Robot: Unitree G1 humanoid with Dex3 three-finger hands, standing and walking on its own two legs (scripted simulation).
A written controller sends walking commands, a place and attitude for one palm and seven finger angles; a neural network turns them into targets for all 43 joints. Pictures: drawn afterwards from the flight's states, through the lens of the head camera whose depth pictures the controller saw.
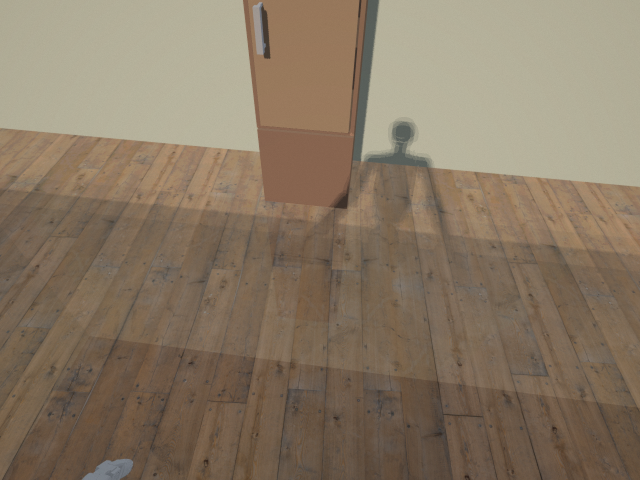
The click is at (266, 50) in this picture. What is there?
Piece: cupboard door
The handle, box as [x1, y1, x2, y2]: [252, 2, 265, 54]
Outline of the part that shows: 259,2 252,7 257,53 262,54 264,52 263,49 265,43 263,42 260,7 262,4 261,2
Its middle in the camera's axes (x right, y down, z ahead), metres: -0.20 -0.69 +1.27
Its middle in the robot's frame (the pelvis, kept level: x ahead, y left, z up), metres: +1.41 +0.27 +0.03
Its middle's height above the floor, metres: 0.80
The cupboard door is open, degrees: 0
